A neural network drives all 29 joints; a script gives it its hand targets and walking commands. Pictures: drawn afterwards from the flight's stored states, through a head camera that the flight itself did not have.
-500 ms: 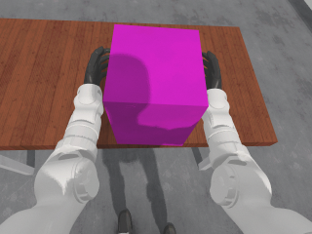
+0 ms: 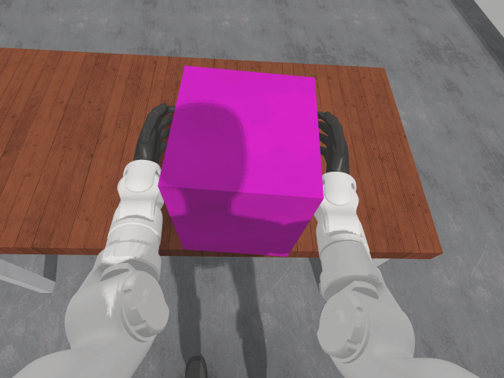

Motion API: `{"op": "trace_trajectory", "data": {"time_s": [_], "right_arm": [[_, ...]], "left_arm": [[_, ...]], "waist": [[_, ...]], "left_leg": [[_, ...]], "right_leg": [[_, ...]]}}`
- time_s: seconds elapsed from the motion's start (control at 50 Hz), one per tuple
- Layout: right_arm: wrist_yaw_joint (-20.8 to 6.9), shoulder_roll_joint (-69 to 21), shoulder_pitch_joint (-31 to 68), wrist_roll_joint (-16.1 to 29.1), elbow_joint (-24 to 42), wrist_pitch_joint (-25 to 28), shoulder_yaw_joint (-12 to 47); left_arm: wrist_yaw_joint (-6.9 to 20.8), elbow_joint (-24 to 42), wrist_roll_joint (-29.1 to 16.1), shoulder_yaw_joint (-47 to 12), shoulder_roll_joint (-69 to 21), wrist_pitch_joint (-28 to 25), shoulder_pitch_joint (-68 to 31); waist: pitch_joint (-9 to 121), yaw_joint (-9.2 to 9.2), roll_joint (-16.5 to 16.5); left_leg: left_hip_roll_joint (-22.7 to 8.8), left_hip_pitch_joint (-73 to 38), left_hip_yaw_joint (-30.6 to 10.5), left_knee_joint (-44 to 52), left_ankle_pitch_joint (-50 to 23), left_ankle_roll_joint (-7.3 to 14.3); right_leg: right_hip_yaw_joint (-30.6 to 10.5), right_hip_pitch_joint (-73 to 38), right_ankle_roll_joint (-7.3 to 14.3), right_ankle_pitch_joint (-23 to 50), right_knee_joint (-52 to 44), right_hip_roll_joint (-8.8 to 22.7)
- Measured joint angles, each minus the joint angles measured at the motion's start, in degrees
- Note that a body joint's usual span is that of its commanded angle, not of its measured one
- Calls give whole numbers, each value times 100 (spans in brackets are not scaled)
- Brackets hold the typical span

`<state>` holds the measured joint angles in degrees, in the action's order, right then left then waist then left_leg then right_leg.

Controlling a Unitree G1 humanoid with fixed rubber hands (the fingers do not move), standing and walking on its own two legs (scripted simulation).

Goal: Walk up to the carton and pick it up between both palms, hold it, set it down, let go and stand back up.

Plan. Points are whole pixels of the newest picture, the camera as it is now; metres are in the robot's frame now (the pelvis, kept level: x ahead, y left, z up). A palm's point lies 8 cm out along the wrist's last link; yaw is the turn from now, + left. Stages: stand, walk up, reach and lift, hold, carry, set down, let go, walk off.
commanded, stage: reach and lift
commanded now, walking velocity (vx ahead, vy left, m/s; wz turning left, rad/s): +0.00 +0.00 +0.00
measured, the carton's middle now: (242, 172) +0.45 +0.01 +0.00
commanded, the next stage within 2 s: none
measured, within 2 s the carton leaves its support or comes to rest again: leaves its support in 1.26 s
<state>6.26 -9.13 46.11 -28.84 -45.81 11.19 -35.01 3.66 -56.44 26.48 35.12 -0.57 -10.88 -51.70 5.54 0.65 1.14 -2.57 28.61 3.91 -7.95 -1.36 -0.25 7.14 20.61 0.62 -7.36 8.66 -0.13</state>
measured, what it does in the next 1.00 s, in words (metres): stands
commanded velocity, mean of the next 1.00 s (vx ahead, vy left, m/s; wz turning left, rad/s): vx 0.00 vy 0.00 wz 0.00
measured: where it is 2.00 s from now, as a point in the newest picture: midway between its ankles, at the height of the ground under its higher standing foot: outside the picture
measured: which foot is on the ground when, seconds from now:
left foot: down 0.00-1.00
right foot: down 0.00-1.00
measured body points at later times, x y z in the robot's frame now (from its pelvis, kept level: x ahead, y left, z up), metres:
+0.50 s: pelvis +0.00 +0.00 +0.00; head +0.12 +0.02 +0.43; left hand +0.46 +0.15 +0.04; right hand +0.44 -0.14 +0.05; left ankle +0.03 +0.13 -0.75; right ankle -0.06 -0.10 -0.75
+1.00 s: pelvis +0.00 +0.00 +0.00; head +0.12 +0.02 +0.43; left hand +0.46 +0.15 +0.04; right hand +0.44 -0.14 +0.05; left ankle +0.03 +0.13 -0.75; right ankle -0.06 -0.10 -0.75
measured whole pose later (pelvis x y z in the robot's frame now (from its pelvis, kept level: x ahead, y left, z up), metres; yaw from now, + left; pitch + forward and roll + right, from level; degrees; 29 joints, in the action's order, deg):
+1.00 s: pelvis +0.00 +0.00 +0.00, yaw +0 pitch +20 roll -1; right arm 5.5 -9.0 45.9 -29.7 -44.6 11.6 -35.7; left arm 3.4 -55.0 28.0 35.2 -1.5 -10.0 -52.1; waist 5.4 1.0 1.1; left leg -2.3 28.5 3.4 -6.0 -2.8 -0.1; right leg 7.6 20.3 0.6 -6.1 6.7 -0.1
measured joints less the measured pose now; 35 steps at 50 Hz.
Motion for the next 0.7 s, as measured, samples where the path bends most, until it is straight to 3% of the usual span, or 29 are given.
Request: {"op": "trace_trajectory", "data": {"time_s": [0.7], "right_arm": [[-139, -7, -27, -131, 162, -4, -113]], "left_arm": [[-19, 199, 178, 31, -126, 94, -2]], "waist": [[-23, 23, -7]], "left_leg": [[38, -33, -19, 169, -107, 24]], "right_leg": [[14, -57, -19, 119, -200, 15]]}}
